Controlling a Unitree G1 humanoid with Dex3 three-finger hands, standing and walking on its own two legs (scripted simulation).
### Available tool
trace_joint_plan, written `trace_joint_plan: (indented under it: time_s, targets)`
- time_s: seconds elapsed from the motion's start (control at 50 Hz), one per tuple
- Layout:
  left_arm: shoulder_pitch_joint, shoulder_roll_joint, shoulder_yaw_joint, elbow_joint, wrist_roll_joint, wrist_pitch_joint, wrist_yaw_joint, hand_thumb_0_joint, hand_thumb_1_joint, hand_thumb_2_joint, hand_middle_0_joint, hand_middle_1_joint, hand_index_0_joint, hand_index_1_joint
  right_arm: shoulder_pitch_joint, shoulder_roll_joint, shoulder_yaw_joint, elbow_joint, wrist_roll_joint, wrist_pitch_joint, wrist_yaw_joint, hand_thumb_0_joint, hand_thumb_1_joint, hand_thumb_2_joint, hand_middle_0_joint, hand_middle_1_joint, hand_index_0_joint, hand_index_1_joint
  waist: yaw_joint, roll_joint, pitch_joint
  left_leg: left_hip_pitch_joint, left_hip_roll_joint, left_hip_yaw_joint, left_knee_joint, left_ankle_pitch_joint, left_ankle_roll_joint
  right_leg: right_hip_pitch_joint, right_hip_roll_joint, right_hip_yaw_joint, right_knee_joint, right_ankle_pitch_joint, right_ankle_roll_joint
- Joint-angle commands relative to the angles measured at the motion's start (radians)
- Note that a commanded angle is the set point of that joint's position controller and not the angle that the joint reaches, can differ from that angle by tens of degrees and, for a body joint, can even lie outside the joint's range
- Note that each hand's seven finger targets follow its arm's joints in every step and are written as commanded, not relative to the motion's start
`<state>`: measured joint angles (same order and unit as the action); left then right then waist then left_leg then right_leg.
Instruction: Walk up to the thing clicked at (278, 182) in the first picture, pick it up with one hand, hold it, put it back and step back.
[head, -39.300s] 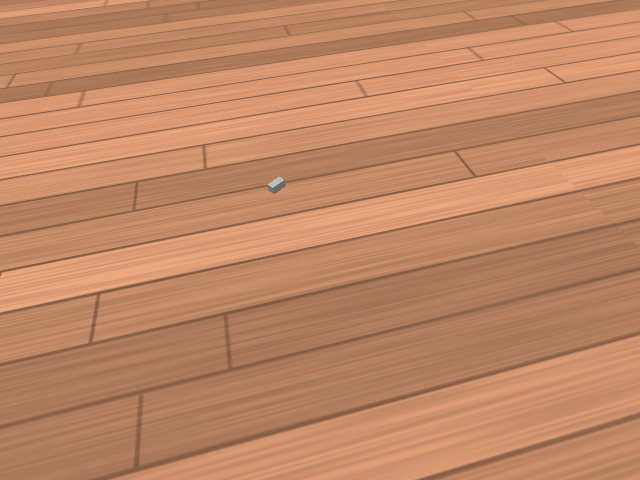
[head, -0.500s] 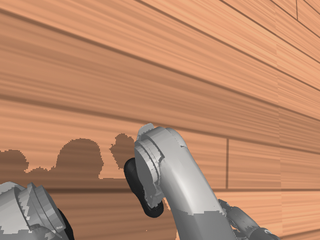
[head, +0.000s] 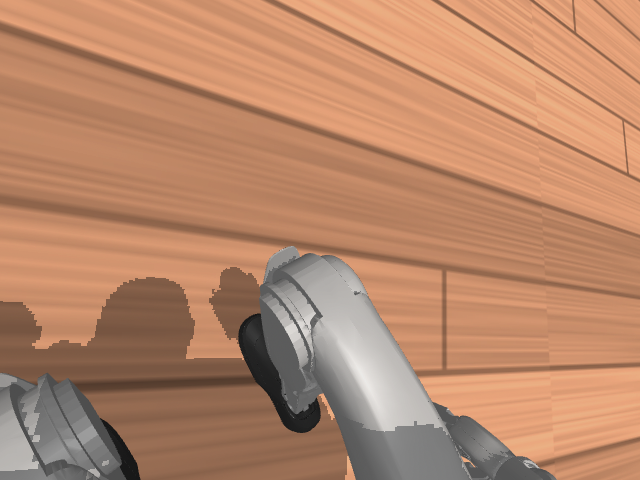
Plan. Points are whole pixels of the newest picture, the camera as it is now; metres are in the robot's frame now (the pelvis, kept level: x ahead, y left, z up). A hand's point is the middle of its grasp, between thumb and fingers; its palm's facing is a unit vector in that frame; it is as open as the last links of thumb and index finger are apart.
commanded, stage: open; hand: left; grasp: from above
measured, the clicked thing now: out of the picture +0.49 +0.34 -0.29
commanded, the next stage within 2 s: withdraw in 0.74 s
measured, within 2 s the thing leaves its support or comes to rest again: neither
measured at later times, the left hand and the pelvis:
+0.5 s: hand out of the picture +0.48 +0.34 -0.25, palm faces -0.46 -0.11 -0.88, open 12.1 cm; pelvis +0.00 +0.00 +0.00, yaw +0 degrees
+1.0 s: hand out of the picture +0.49 +0.34 -0.24, palm faces -0.41 -0.12 -0.91, open 13.7 cm; pelvis +0.00 +0.00 +0.00, yaw +0 degrees
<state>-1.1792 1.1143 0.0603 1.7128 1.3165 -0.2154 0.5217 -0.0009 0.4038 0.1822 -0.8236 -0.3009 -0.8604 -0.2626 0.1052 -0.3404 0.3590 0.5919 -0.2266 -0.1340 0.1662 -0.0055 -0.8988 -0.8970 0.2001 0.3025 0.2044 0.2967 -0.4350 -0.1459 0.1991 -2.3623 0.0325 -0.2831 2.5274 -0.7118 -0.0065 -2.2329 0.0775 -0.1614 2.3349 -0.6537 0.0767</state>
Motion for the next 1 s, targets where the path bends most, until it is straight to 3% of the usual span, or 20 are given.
trace_joint_plan:
  time_s: [0.0, 0.06, 0.1, 0.22, 0.26, 0.32, 0.38, 0.4, 0.5, 0.52, 0.54, 0.56, 0.6, 0.64, 0.68, 0.8, 0.88, 0.92, 0.94, 0.98]
  targets:
    - [-0.252, 0.215, 0.011, -0.132, -0.023, 0.001, 0.03, 0.0, 0.127, 0.442, -0.595, -0.502, -0.618, -0.478, 0.207, -0.331, -0.093, 0.029, 0.001, 0.003, -0.017, 0.0, -0.892, -0.897, 0.201, 0.301, 0.201, 0.301, -0.065, 0.59, -0.656, 0.53, 0.038, 0.102, -0.246, 0.265, 0.01, 0.368, 0.023, -0.122, -0.187, 0.295, -0.09]
    - [-0.242, 0.218, 0.014, -0.138, -0.021, 0.001, 0.022, 0.0, 0.044, 0.505, -0.532, -0.566, -0.553, -0.545, 0.197, -0.339, -0.098, 0.024, 0.0, 0.002, -0.017, 0.0, -0.896, -0.899, 0.201, 0.301, 0.201, 0.301, -0.059, 0.602, -0.651, 0.553, 0.041, 0.091, -0.249, 0.265, 0.002, 0.334, 0.018, -0.126, -0.181, 0.279, -0.097]
    - [-0.226, 0.189, -0.015, -0.115, -0.029, -0.001, 0.018, 0.0, 0.016, 0.532, -0.503, -0.6, -0.525, -0.578, 0.188, -0.338, -0.099, 0.017, 0.001, 0.003, -0.018, 0.0, -0.894, -0.898, 0.201, 0.301, 0.201, 0.301, -0.069, 0.58, -0.654, 0.531, 0.039, 0.1, -0.252, 0.241, 0.01, 0.364, 0.025, -0.121, -0.189, 0.275, -0.091]
    - [-0.23, 0.209, -0.001, -0.128, -0.029, -0.007, 0.015, 0.0, -0.103, 0.633, -0.403, -0.693, -0.42, -0.675, 0.202, -0.326, -0.081, 0.018, 0.002, 0.003, -0.019, 0.0, -0.892, -0.898, 0.201, 0.301, 0.201, 0.301, -0.069, 0.564, -0.643, 0.519, 0.038, 0.099, -0.242, 0.255, 0.013, 0.371, 0.023, -0.12, -0.19, 0.284, -0.09]
    - [-0.262, 0.232, 0.01, -0.168, -0.029, -0.013, 0.022, 0.0, -0.134, 0.657, -0.372, -0.725, -0.391, -0.706, 0.197, -0.342, -0.09, 0.022, 0.001, 0.004, -0.022, 0.0, -0.893, -0.898, 0.201, 0.301, 0.201, 0.301, -0.059, 0.61, -0.675, 0.549, 0.04, 0.094, -0.25, 0.263, 0.005, 0.363, 0.018, -0.123, -0.187, 0.284, -0.095]
    - [-0.215, 0.217, -0.001, -0.085, -0.02, -0.008, 0.029, 0.0, -0.179, 0.692, -0.328, -0.772, -0.348, -0.751, 0.188, -0.328, -0.082, 0.015, -0.002, 0.008, -0.023, 0.0, -0.893, -0.898, 0.201, 0.301, 0.201, 0.301, -0.06, 0.591, -0.631, 0.525, 0.042, 0.087, -0.265, 0.22, 0.004, 0.353, 0.023, -0.13, -0.185, 0.252, -0.097]
    - [-0.24, 0.201, -0.014, -0.136, -0.02, -0.006, 0.024, 0.0, -0.243, 0.747, -0.276, -0.815, -0.293, -0.797, 0.2, -0.34, -0.094, 0.022, -0.001, 0.003, -0.021, 0.0, -0.892, -0.897, 0.201, 0.301, 0.201, 0.301, -0.072, 0.613, -0.634, 0.541, 0.039, 0.097, -0.254, 0.254, 0.006, 0.347, 0.022, -0.12, -0.184, 0.28, -0.093]
    - [-0.257, 0.231, 0.008, -0.154, -0.022, -0.004, 0.029, 0.0, -0.266, 0.767, -0.259, -0.827, -0.274, -0.811, 0.201, -0.329, -0.087, 0.024, -0.002, 0.002, -0.022, 0.0, -0.891, -0.897, 0.201, 0.301, 0.201, 0.301, -0.062, 0.608, -0.674, 0.545, 0.041, 0.1, -0.247, 0.268, 0.009, 0.381, 0.023, -0.12, -0.192, 0.297, -0.09]
    - [-0.233, 0.214, 0.004, -0.141, -0.027, 0.003, 0.023, 0.0, -0.316, 0.804, -0.21, -0.877, -0.226, -0.859, 0.206, -0.328, -0.085, 0.028, 0.002, 0.004, -0.02, 0.0, -0.891, -0.897, 0.201, 0.301, 0.201, 0.301, -0.067, 0.605, -0.643, 0.543, 0.044, 0.092, -0.254, 0.272, 0.003, 0.351, 0.021, -0.126, -0.185, 0.288, -0.094]
    - [-0.228, 0.196, -0.013, -0.114, -0.031, 0.006, 0.019, 0.0, -0.328, 0.815, -0.194, -0.894, -0.212, -0.875, 0.198, -0.342, -0.096, 0.015, 0.0, 0.002, -0.022, 0.0, -0.89, -0.897, 0.201, 0.301, 0.201, 0.301, -0.072, 0.587, -0.628, 0.521, 0.039, 0.099, -0.253, 0.24, 0.009, 0.356, 0.025, -0.12, -0.195, 0.268, -0.095]
    - [-0.233, 0.224, 0.005, -0.142, -0.032, 0.006, 0.017, 0.0, -0.359, 0.84, -0.178, -0.907, -0.191, -0.892, 0.207, -0.329, -0.082, 0.02, 0.002, 0.003, -0.021, 0.0, -0.892, -0.898, 0.201, 0.301, 0.201, 0.301, -0.068, 0.595, -0.647, 0.537, 0.042, 0.096, -0.26, 0.26, 0.006, 0.375, 0.021, -0.122, -0.193, 0.287, -0.091]
    - [-0.267, 0.242, 0.019, -0.186, -0.032, 0.001, 0.021, 0.0, -0.354, 0.836, -0.174, -0.916, -0.191, -0.898, 0.197, -0.338, -0.087, 0.017, 0.004, 0.005, -0.023, 0.0, -0.89, -0.897, 0.201, 0.301, 0.201, 0.301, -0.055, 0.607, -0.672, 0.544, 0.042, 0.092, -0.251, 0.261, 0.003, 0.352, 0.017, -0.125, -0.189, 0.279, -0.097]
    - [-0.218, 0.204, -0.01, -0.129, -0.035, 0.007, 0.011, 0.0, -0.382, 0.859, -0.162, -0.922, -0.174, -0.909, 0.199, -0.346, -0.098, 0.016, 0.002, 0.003, -0.023, 0.0, -0.892, -0.898, 0.201, 0.301, 0.201, 0.301, -0.067, 0.602, -0.644, 0.54, 0.04, 0.102, -0.251, 0.258, 0.008, 0.366, 0.022, -0.118, -0.191, 0.281, -0.094]
    - [-0.232, 0.225, 0.006, -0.154, -0.034, 0.001, 0.012, 0.0, -0.391, 0.869, -0.142, -0.945, -0.157, -0.929, 0.198, -0.334, -0.08, 0.018, 0.004, 0.005, -0.023, 0.0, -0.891, -0.897, 0.201, 0.301, 0.201, 0.301, -0.066, 0.578, -0.641, 0.513, 0.039, 0.1, -0.237, 0.266, 0.008, 0.359, 0.02, -0.123, -0.195, 0.286, -0.094]
    - [-0.245, 0.233, 0.01, -0.175, -0.036, -0.005, 0.014, 0.0, -0.416, 0.89, -0.134, -0.948, -0.144, -0.937, 0.203, -0.341, -0.09, 0.021, 0.0, 0.008, -0.028, 0.0, -0.891, -0.897, 0.201, 0.301, 0.201, 0.301, -0.059, 0.601, -0.674, 0.535, 0.04, 0.103, -0.248, 0.278, 0.007, 0.396, 0.02, -0.12, -0.198, 0.3, -0.093]
    - [-0.218, 0.213, 0.004, -0.148, -0.034, 0.001, 0.009, 0.0, -0.455, 0.923, -0.093, -0.984, -0.104, -0.971, 0.205, -0.336, -0.087, 0.016, 0.0, 0.009, -0.026, 0.0, -0.89, -0.897, 0.201, 0.301, 0.201, 0.301, -0.062, 0.584, -0.644, 0.533, 0.04, 0.097, -0.25, 0.267, 0.005, 0.363, 0.021, -0.124, -0.193, 0.282, -0.096]
    - [-0.301, 0.257, 0.015, -0.236, -0.029, -0.002, 0.02, 0.0, -0.47, 0.945, -0.109, -0.967, -0.117, -0.957, 0.2, -0.352, -0.101, 0.007, 0.001, 0.01, -0.03, 0.0, -0.902, -0.899, 0.201, 0.3, 0.2, 0.3, -0.049, 0.651, -0.696, 0.576, 0.041, 0.097, -0.261, 0.272, -0.002, 0.367, 0.016, -0.122, -0.19, 0.288, -0.102]
    - [-0.262, 0.241, 0.021, -0.194, -0.029, 0.02, 0.024, 0.0, -0.461, 0.937, -0.116, -0.954, -0.124, -0.945, 0.213, -0.343, -0.107, 0.024, 0.002, 0.006, -0.024, 0.0, -0.901, -0.898, 0.201, 0.3, 0.2, 0.3, -0.05, 0.654, -0.695, 0.601, 0.044, 0.097, -0.261, 0.28, -0.002, 0.346, 0.016, -0.12, -0.187, 0.288, -0.098]
    - [-0.324, 0.253, 0.041, -0.274, -0.031, 0.021, 0.03, 0.0, -0.448, 0.928, -0.121, -0.95, -0.13, -0.938, 0.229, -0.349, -0.117, 0.03, 0.002, 0.005, -0.02, 0.0, -0.899, -0.897, 0.201, 0.3, 0.2, 0.3, -0.047, 0.686, -0.725, 0.612, 0.045, 0.096, -0.261, 0.305, -0.007, 0.343, 0.013, -0.123, -0.185, 0.306, -0.097]
    - [-0.309, 0.224, 0.037, -0.253, -0.037, 0.049, 0.03, 0.0, -0.462, 0.938, -0.113, -0.946, -0.119, -0.938, 0.218, -0.34, -0.126, 0.011, 0.004, 0.001, -0.012, 0.0, -0.899, -0.898, 0.201, 0.3, 0.2, 0.3, -0.04, 0.684, -0.725, 0.596, 0.04, 0.106, -0.268, 0.299, -0.006, 0.342, 0.012, -0.118, -0.19, 0.307, -0.102]
